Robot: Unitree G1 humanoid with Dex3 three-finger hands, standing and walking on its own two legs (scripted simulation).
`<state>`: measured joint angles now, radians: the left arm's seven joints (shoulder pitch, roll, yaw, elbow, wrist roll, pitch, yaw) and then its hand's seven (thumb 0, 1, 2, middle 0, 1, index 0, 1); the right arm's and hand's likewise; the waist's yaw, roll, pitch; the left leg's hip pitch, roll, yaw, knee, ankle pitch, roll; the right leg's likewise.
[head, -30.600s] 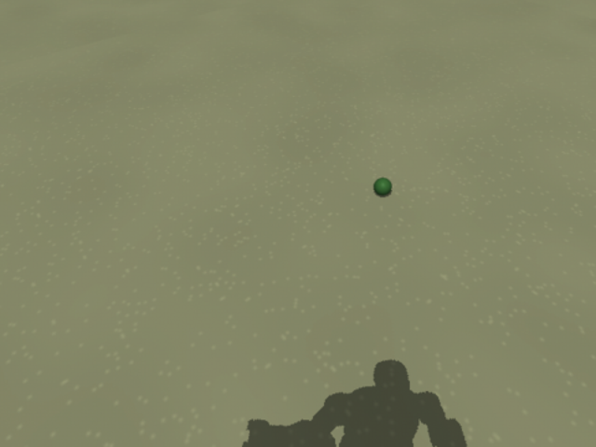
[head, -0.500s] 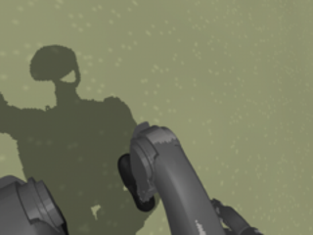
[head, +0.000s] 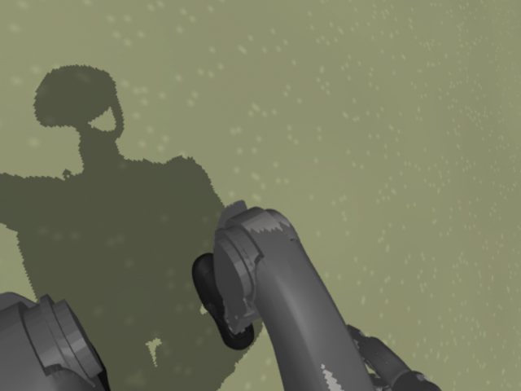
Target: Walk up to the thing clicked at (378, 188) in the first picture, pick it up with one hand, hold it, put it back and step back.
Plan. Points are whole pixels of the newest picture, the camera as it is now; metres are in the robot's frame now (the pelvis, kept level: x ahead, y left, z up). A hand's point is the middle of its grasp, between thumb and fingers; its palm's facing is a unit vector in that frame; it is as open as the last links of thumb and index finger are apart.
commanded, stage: rest palm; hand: left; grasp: from above
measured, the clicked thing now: out of the picture +0.51 +0.38 -0.27
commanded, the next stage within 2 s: none
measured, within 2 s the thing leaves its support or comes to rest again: neither
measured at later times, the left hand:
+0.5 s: hand out of the picture +0.48 +0.38 -0.23, palm faces -0.43 -0.16 -0.89, open 14.3 cm
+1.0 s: hand out of the picture +0.49 +0.38 -0.23, palm faces -0.42 -0.16 -0.89, open 13.8 cm
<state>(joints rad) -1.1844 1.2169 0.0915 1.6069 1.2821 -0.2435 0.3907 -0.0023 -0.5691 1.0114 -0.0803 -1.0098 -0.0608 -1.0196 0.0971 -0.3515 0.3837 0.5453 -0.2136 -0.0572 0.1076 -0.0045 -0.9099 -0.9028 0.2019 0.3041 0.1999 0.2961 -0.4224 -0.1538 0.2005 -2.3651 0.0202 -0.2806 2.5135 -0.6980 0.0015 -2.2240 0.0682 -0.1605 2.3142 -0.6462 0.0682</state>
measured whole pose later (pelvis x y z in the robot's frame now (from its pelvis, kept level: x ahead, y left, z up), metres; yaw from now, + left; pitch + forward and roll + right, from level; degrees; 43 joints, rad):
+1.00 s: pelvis +0.00 +0.00 +0.00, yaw -1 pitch +29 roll -17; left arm -1.19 1.23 0.08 1.60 1.26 -0.24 0.40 0.00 -0.49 1.03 -0.11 -1.05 -0.09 -1.05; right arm 0.08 -0.35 0.41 0.56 -0.22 -0.06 0.09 0.00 -0.91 -0.90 0.20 0.30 0.20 0.30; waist -0.43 -0.16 0.21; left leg -2.37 0.02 -0.29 2.52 -0.70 0.00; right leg -2.23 0.07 -0.17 2.31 -0.64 0.07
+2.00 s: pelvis +0.00 +0.00 +0.00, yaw -1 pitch +29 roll -17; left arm -1.18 1.24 0.09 1.59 1.26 -0.23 0.39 0.00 -0.47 1.00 -0.10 -1.07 -0.10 -1.06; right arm 0.08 -0.35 0.41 0.56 -0.22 -0.06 0.10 0.00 -0.90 -0.90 0.20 0.30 0.20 0.30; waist -0.43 -0.16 0.21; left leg -2.38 0.03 -0.29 2.53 -0.70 0.01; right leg -2.23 0.06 -0.17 2.31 -0.64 0.07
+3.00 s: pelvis +0.00 +0.00 +0.00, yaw -1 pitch +29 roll -17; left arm -1.19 1.24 0.09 1.58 1.25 -0.23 0.38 0.00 -0.44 1.00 -0.10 -1.09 -0.10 -1.07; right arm 0.08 -0.35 0.41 0.55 -0.22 -0.05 0.10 0.00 -0.90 -0.90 0.20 0.30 0.20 0.30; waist -0.42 -0.15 0.22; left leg -2.38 0.03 -0.29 2.53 -0.70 0.01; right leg -2.23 0.06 -0.17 2.32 -0.64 0.07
